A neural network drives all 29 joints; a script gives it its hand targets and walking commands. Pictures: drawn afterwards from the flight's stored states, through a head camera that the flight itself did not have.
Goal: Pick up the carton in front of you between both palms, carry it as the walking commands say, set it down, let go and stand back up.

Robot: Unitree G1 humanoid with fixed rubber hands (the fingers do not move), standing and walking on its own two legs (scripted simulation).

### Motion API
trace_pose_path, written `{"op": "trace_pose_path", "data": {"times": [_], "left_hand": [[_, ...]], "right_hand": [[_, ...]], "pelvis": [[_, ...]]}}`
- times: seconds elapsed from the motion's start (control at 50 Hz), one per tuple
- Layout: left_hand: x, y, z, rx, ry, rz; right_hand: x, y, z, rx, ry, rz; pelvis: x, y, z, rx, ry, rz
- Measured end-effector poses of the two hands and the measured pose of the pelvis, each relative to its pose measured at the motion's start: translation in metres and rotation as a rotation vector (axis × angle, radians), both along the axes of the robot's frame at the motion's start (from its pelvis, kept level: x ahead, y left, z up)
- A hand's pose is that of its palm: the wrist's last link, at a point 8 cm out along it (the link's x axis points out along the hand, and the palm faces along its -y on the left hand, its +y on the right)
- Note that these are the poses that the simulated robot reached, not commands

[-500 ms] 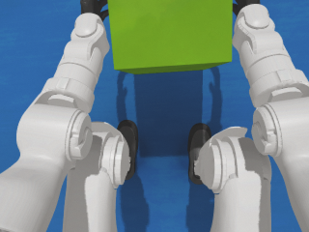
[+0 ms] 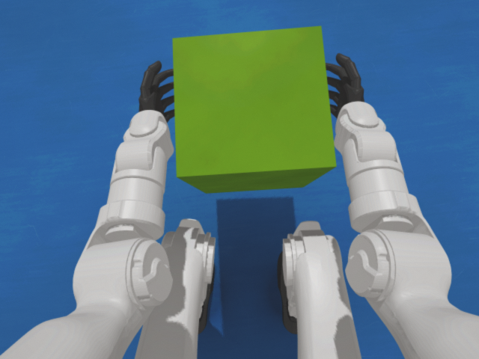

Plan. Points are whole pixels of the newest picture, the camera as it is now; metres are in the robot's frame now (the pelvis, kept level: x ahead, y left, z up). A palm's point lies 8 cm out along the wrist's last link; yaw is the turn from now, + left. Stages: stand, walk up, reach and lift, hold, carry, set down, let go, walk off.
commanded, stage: reach and lift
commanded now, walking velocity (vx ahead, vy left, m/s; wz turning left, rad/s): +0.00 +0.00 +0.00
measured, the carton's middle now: (251, 127) +0.49 -0.01 -0.14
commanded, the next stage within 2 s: none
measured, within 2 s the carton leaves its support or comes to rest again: neither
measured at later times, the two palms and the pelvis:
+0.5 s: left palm (108, 82) +0.46 +0.14 +0.08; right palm (399, 80) +0.47 -0.16 +0.08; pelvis +0.03 +0.00 +0.12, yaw -1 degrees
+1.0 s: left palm out of the picture +0.42 +0.15 +0.24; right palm out of the picture +0.42 -0.15 +0.24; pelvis +0.08 +0.00 +0.27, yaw -1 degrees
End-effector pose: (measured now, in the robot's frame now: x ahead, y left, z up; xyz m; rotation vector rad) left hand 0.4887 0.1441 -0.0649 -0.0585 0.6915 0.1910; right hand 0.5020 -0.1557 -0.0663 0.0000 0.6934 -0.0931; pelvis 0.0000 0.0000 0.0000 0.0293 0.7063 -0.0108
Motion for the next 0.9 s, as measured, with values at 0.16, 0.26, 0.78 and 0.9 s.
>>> {"op": "trace_pose_path", "data": {"times": [0.16,0.26,0.78,0.9], "left_hand": [[-0.005,0.003,0.048,0.007,-0.008,-0.011],[-0.008,0.002,0.074,0.005,-0.014,-0.018],[-0.047,0.001,0.242,0.000,-0.008,-0.036],[-0.056,0.002,0.280,0.003,-0.010,-0.044]], "right_hand": [[-0.009,0.003,0.046,0.000,-0.007,-0.008],[-0.015,0.001,0.071,0.003,-0.013,-0.018],[-0.061,0.001,0.239,0.019,-0.006,-0.052],[-0.072,0.001,0.277,0.017,-0.008,-0.058]], "pelvis": [[0.002,0.002,0.039,-0.004,0.024,0.000],[0.008,0.003,0.061,-0.008,0.021,0.001],[0.058,0.002,0.206,-0.018,-0.210,-0.009],[0.070,0.002,0.240,-0.023,-0.289,-0.009]]}}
